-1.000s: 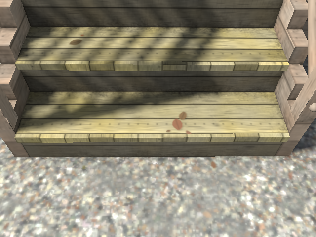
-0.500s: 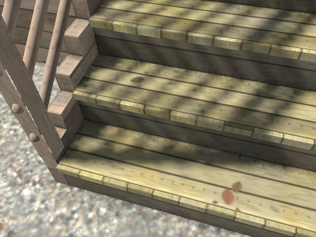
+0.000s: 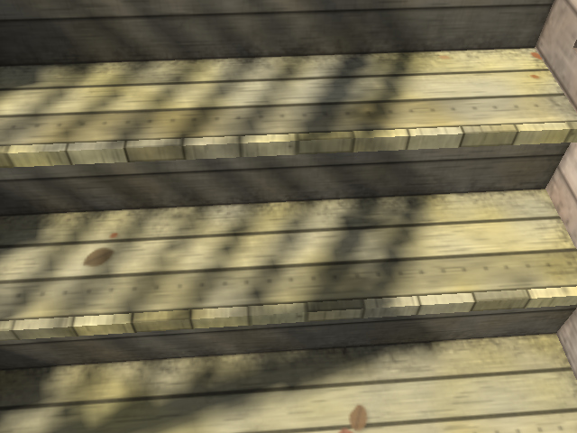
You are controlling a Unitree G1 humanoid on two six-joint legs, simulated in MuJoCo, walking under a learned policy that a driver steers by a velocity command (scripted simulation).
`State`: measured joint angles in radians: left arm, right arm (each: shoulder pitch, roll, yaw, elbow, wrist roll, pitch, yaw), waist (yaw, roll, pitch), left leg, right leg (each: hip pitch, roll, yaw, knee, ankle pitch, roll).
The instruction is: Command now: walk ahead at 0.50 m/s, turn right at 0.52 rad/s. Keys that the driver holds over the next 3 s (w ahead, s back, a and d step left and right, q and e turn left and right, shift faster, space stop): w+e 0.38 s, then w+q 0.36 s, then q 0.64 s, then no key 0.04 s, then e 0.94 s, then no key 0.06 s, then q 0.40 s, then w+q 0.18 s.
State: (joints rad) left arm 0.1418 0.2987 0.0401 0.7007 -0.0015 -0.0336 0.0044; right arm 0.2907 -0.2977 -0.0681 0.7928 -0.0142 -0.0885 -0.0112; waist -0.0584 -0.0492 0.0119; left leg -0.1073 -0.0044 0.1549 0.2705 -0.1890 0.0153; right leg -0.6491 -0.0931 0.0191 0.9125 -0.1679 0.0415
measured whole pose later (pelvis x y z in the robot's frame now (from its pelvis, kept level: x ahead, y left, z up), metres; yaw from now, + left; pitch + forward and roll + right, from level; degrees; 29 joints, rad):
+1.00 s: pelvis +0.44 -0.05 +0.19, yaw -2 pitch +4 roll -5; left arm 0.01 0.07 -0.11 0.64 0.02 -0.08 -0.03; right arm 0.49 -0.07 0.04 0.97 -0.04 0.03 -0.02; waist -0.09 -0.04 -0.04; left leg -0.25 -0.03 -0.13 0.53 -0.34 0.08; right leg -1.36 -0.05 -0.06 2.03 -0.06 0.01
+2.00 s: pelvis +0.65 +0.00 +0.35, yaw +1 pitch +3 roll +1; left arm 0.19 0.19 0.04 0.71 0.01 0.06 0.03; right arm 0.12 -0.22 -0.04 0.69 -0.02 0.05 -0.07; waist -0.01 0.01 -0.02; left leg -0.36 0.12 0.22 0.71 -0.37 -0.01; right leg -0.41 0.01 -0.06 0.68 -0.30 -0.05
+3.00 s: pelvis +0.64 +0.01 +0.36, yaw -1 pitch +2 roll +0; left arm 0.28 0.21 0.01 0.65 0.04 0.00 0.07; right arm 0.23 -0.25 -0.03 0.61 0.01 0.01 -0.02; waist 0.02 0.04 -0.05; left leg -0.79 -0.06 -0.09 1.84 -0.28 -0.04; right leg -0.32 0.00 -0.08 0.62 -0.34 -0.05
